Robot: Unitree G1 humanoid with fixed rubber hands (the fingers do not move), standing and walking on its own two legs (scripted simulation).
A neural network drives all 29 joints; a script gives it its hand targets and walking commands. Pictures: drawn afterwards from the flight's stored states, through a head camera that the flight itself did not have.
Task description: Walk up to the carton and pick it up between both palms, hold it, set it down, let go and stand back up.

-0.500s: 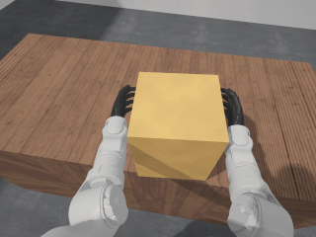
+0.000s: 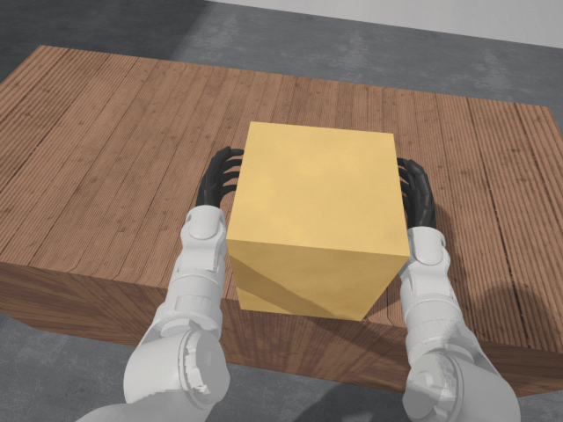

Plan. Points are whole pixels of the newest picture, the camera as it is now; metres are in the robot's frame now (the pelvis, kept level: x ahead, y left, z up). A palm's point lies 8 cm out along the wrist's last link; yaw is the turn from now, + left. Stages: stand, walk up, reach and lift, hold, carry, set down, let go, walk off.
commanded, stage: set down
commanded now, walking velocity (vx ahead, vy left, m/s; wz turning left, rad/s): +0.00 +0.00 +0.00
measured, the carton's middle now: (310, 229) +0.40 -0.03 +0.00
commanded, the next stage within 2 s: none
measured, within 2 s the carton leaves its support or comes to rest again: neither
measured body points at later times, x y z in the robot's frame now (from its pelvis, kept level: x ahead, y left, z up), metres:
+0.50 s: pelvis -0.01 +0.00 -0.01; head +0.07 +0.02 +0.43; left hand +0.44 +0.12 +0.03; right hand +0.41 -0.18 +0.03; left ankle -0.01 +0.12 -0.75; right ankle -0.01 -0.13 -0.75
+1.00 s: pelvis -0.03 -0.01 -0.03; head +0.03 +0.01 +0.41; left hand +0.44 +0.16 +0.06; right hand +0.42 -0.24 +0.08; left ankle -0.02 +0.13 -0.75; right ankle -0.01 -0.13 -0.75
